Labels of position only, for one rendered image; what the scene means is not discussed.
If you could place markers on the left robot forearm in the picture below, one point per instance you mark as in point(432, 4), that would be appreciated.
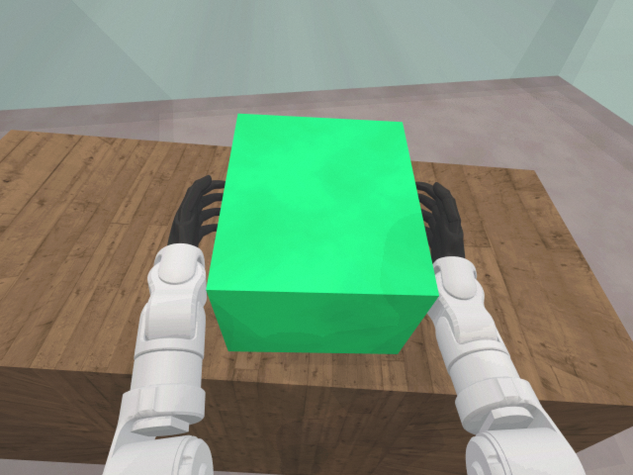
point(166, 395)

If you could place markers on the left robot hand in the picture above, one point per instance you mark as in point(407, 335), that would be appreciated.
point(187, 224)

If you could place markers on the pedestal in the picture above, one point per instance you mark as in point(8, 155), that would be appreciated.
point(81, 221)

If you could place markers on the carton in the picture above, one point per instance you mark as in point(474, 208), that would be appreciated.
point(321, 245)

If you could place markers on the robot left upper arm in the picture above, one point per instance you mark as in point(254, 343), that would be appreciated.
point(179, 455)

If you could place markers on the robot right upper arm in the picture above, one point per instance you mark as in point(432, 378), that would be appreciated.
point(522, 451)

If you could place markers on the right robot forearm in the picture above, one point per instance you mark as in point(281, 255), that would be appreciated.
point(490, 393)

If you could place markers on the right robot hand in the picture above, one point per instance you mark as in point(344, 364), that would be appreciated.
point(444, 234)

